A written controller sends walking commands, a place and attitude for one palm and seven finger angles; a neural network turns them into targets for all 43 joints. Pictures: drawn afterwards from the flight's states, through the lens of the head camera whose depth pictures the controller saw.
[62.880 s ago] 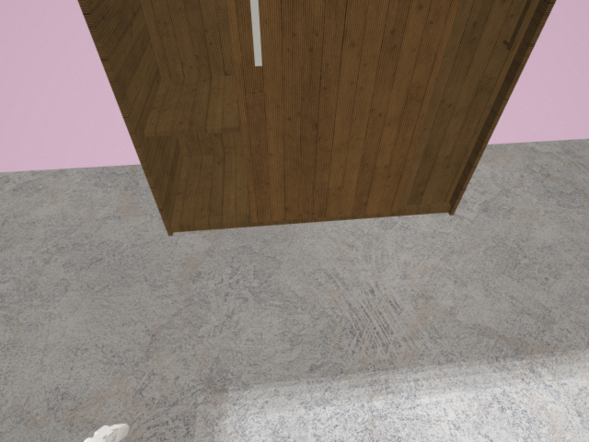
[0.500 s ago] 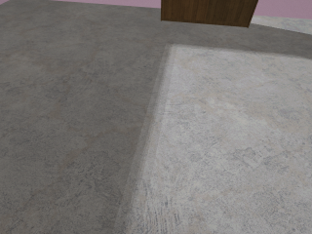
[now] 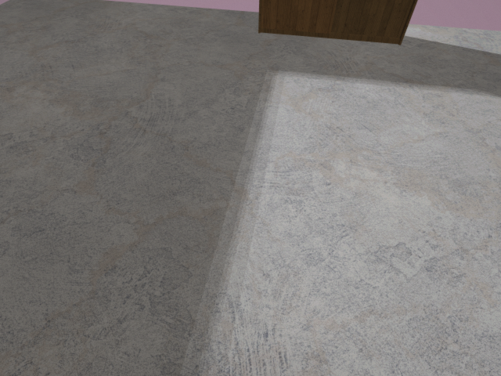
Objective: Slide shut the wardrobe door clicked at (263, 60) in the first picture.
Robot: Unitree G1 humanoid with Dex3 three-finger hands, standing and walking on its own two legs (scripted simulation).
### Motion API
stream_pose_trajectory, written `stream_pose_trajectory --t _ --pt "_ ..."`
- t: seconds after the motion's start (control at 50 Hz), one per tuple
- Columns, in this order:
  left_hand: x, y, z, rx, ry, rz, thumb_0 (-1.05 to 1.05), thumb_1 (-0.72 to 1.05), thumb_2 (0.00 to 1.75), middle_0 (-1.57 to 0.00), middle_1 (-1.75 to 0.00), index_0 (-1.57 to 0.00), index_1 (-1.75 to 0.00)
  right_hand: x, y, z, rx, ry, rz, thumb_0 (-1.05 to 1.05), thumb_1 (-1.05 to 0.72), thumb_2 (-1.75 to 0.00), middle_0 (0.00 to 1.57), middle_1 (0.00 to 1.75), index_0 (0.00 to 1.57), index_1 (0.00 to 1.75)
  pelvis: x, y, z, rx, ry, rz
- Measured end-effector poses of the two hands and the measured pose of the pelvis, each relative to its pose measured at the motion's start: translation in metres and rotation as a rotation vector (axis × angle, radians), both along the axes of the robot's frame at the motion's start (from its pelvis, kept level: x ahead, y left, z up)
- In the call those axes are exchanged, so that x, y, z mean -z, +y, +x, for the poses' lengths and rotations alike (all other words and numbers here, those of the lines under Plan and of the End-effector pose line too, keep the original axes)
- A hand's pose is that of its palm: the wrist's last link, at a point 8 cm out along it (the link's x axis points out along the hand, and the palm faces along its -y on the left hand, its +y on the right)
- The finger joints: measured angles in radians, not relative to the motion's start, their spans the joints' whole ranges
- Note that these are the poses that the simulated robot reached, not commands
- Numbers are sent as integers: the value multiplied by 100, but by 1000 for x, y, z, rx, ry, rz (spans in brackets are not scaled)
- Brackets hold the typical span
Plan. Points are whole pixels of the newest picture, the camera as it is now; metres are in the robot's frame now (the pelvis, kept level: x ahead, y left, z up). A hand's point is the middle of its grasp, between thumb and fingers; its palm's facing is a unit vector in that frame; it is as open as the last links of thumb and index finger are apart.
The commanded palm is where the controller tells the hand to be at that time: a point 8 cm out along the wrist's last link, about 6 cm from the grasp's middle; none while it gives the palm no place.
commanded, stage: look to check the result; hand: right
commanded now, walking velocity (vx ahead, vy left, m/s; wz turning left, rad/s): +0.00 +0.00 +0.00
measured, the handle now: out of the picture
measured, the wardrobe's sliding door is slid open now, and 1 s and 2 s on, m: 0.00 0.00 0.00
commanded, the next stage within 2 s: walk to a spot facing it in 2.00 s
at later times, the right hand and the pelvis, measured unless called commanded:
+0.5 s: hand out of the picture +0.03 -0.17 -0.18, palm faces +0.01 +0.98 -0.18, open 7.3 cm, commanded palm none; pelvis +0.01 +0.00 +0.00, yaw +0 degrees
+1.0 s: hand out of the picture +0.04 -0.19 -0.17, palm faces +0.00 +0.98 -0.21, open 7.4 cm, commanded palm none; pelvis +0.01 +0.01 +0.00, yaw +0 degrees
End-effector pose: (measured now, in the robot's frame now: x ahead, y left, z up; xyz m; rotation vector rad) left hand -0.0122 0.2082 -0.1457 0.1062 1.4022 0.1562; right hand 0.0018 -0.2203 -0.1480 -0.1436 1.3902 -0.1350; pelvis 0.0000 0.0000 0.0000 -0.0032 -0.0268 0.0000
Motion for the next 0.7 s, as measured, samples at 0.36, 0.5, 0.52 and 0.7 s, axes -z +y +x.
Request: stream_pose_trajectory --t 0.36,0.5,0.52,0.7 --pt "-2 11 12 10 5 16 1 91 89 -20 -30 -20 -30 -2 -1 18 -7 -17 -5 1 -92 -90 20 30 20 30 -2 3 10 3 -4 2" --pt "-4 16 13 12 7 27 1 91 89 -20 -30 -20 -30 -3 -1 22 -7 -26 -4 1 -92 -90 20 30 20 30 -2 5 12 6 -4 3" --pt "-4 17 13 12 6 29 1 91 89 -20 -30 -20 -30 -3 -1 23 -8 -28 -4 1 -92 -90 20 30 20 30 -2 5 12 6 -5 3" --pt "-5 25 18 19 -5 44 1 91 89 -20 -30 -20 -30 -4 -4 29 -13 -45 -9 1 -91 -90 20 30 20 30 -3 6 12 7 -8 3"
